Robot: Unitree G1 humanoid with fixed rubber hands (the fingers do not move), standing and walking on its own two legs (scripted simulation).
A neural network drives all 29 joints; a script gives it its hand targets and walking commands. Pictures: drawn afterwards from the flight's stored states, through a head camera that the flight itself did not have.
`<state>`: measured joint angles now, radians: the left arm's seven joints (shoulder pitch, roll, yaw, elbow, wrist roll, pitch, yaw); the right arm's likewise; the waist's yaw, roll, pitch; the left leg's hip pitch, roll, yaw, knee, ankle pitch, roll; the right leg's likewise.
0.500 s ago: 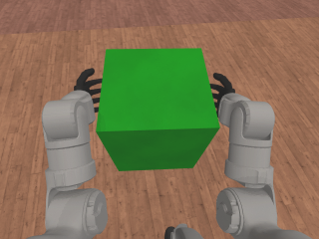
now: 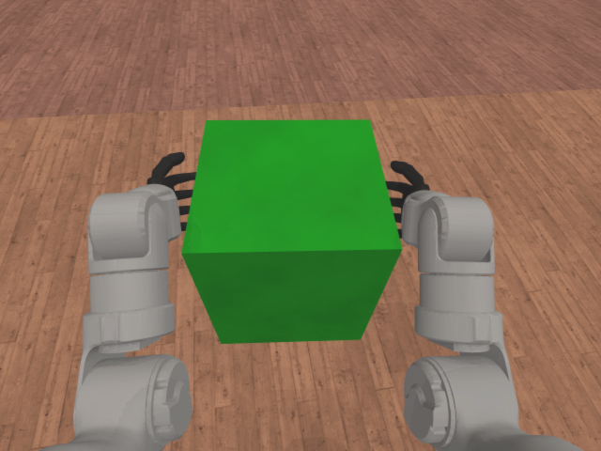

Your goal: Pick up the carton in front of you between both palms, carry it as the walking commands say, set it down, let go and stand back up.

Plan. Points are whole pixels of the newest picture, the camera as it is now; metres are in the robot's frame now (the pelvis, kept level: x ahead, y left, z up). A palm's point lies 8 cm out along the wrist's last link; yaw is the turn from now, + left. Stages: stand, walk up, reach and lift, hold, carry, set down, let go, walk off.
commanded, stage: carry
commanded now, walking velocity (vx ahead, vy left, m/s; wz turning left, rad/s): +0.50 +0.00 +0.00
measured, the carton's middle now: (290, 239) +0.39 +0.01 +0.09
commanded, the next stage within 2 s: none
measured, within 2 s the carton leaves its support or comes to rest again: neither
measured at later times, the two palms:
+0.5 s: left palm (207, 74) +0.66 +0.15 +0.19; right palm (382, 73) +0.69 -0.15 +0.19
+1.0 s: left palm out of the picture +0.99 +0.14 +0.22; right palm (363, 1) +0.96 -0.16 +0.22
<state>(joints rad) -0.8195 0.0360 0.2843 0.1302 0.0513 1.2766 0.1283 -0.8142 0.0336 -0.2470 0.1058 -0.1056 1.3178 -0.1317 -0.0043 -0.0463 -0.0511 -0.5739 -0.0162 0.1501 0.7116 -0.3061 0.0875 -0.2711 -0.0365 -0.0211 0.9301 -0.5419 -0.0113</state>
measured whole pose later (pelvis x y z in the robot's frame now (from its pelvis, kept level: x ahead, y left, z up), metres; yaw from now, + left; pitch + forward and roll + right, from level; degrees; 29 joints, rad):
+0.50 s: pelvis +0.30 -0.03 +0.04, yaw +1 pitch +5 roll +0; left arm -0.80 0.00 0.25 0.13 0.07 1.30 0.14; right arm -0.82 -0.02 -0.26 0.13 -0.06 1.36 -0.14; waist 0.07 0.01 -0.02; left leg -0.55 0.00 0.00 1.33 -0.45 0.04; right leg -0.46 0.01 -0.12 0.61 -0.33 -0.06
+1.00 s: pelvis +0.60 +0.01 +0.08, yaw +0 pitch +5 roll +0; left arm -0.82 0.01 0.28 0.07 0.08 1.32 0.12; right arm -0.76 0.00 -0.23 0.03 -0.03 1.34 -0.14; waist -0.08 -0.01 0.01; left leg -0.37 0.00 0.12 0.56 -0.37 0.08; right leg -0.71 -0.02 -0.02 1.23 -0.42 -0.04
